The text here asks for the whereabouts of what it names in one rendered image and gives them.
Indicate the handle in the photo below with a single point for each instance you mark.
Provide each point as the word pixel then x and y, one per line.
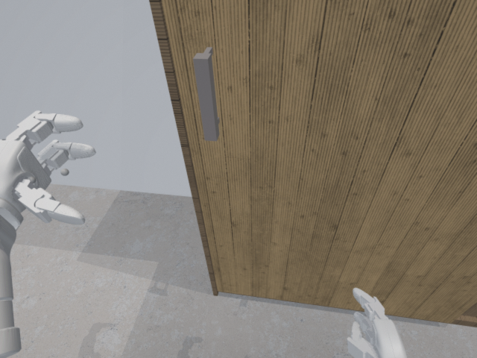
pixel 206 94

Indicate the left robot hand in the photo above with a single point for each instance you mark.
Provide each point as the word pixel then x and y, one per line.
pixel 17 164

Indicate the left robot forearm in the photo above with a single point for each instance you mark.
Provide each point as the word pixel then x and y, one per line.
pixel 10 220

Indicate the right robot hand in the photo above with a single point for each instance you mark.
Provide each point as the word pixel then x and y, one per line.
pixel 382 336

